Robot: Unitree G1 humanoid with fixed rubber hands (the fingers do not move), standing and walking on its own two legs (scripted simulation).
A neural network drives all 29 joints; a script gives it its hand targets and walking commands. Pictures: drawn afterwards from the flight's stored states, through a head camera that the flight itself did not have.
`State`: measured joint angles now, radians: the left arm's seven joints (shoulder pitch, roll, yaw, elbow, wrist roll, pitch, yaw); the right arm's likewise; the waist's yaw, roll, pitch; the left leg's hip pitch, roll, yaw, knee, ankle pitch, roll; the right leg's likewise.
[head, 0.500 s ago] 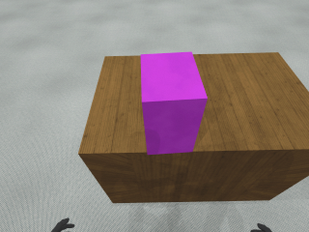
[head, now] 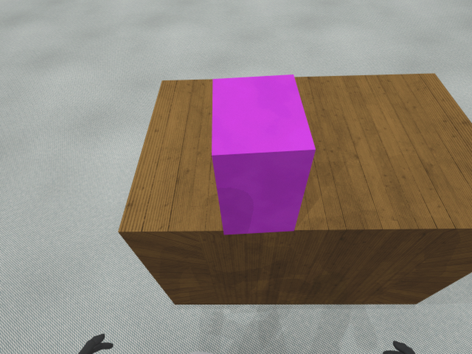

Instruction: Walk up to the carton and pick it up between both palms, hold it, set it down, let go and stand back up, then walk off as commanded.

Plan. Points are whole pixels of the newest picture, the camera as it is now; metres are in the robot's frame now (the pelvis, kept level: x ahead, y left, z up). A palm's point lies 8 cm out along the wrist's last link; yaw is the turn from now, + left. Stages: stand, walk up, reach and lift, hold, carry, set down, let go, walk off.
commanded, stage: walk up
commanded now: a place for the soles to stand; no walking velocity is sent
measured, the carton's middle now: (256, 160) +0.47 -0.01 +0.01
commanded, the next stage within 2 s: none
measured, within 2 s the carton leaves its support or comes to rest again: neither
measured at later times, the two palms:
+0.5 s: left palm out of the picture +0.08 +0.29 -0.10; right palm out of the picture +0.08 -0.28 -0.12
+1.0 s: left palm out of the picture +0.06 +0.30 -0.10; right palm out of the picture +0.08 -0.27 -0.12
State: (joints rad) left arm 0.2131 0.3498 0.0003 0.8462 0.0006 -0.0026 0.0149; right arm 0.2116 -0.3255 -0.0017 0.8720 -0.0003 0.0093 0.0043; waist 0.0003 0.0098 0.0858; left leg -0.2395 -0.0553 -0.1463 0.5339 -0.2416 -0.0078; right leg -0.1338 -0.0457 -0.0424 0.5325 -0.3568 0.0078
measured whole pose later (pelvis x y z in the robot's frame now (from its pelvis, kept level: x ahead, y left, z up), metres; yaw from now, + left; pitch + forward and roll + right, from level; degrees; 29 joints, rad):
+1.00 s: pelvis -0.01 +0.00 +0.00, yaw +3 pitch -4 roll +0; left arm 0.21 0.35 0.00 0.85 0.00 0.00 0.01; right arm 0.21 -0.33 0.00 0.87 0.00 0.02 -0.01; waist 0.00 0.01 0.11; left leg -0.23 -0.06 -0.18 0.60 -0.28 -0.02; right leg -0.13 -0.05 -0.05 0.55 -0.35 0.01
